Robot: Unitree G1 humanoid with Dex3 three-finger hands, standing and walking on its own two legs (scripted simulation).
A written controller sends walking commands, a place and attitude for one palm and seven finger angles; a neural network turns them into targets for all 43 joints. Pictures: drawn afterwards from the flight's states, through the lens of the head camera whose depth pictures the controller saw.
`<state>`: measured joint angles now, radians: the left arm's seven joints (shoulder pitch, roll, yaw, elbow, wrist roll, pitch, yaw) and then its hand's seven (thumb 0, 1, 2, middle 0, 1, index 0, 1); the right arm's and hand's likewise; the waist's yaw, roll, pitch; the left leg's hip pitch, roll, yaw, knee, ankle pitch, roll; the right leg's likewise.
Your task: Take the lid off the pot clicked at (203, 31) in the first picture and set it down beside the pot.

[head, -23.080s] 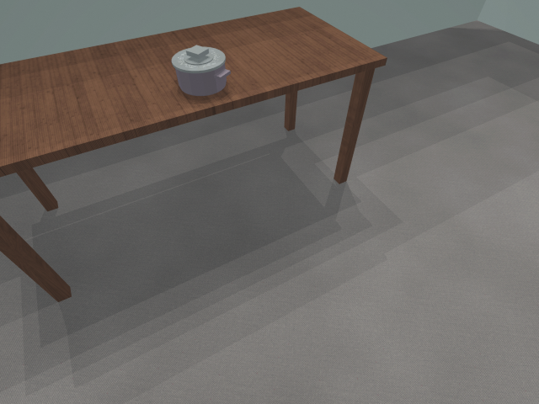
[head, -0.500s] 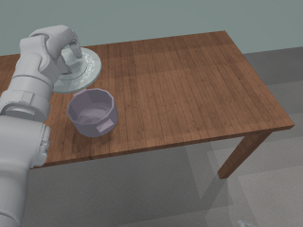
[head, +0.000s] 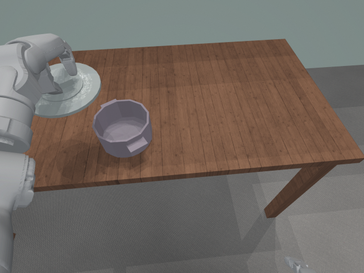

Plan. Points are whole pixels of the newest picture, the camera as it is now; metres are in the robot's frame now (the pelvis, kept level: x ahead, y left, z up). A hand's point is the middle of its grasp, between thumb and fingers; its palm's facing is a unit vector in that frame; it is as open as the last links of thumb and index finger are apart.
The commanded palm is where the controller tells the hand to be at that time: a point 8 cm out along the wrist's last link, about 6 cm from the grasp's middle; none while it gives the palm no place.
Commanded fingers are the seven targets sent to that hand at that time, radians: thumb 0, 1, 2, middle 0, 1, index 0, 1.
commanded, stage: move the lid sideways beside the pot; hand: left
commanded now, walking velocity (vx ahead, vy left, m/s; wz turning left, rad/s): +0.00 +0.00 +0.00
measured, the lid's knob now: (57, 79) +0.49 +0.28 +0.15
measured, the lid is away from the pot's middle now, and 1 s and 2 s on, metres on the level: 0.10 0.22 0.24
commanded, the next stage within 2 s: lower the lid onto the table in 1.44 s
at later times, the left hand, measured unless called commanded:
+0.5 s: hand (27, 77) +0.46 +0.32 +0.18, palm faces -0.34 -0.11 -0.93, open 8.1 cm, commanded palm +0.47 +0.33 +0.25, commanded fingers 0.00 0.57 1.01 -0.73 -1.08 -0.77 -1.10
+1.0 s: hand out of the picture +0.43 +0.38 +0.18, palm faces -0.36 -0.14 -0.92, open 8.1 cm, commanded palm +0.46 +0.39 +0.25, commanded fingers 0.00 0.57 1.01 -0.73 -1.08 -0.77 -1.10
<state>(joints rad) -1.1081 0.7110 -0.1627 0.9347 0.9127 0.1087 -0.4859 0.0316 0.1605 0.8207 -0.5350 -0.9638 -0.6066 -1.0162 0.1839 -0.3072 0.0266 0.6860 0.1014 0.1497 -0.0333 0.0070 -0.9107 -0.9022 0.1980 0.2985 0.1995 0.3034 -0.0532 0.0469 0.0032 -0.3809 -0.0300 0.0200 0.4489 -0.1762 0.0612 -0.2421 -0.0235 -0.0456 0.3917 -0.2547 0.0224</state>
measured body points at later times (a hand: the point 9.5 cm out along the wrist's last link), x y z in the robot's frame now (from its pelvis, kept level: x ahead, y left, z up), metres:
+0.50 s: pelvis +0.00 +0.01 +0.00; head +0.06 +0.01 +0.44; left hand +0.48 +0.32 +0.23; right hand +0.05 -0.27 -0.13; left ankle +0.03 +0.08 -0.74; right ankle -0.04 -0.14 -0.74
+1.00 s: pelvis +0.00 +0.01 +0.00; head +0.07 +0.02 +0.44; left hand +0.45 +0.38 +0.23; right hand +0.07 -0.27 -0.12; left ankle +0.03 +0.08 -0.74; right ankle -0.04 -0.14 -0.74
